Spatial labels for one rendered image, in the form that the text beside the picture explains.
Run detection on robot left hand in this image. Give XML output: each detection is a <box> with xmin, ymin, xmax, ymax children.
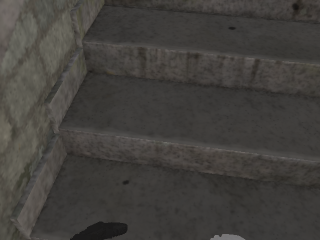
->
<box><xmin>70</xmin><ymin>221</ymin><xmax>128</xmax><ymax>240</ymax></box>

